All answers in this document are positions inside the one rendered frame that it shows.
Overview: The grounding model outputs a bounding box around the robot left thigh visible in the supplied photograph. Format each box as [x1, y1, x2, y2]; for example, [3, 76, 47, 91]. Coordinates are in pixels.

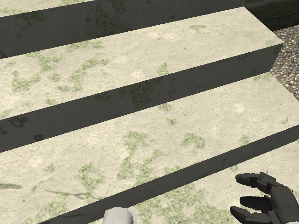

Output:
[102, 206, 138, 224]

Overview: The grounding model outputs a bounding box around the right robot hand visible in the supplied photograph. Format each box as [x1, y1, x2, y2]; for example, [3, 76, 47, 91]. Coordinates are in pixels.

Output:
[230, 172, 299, 224]

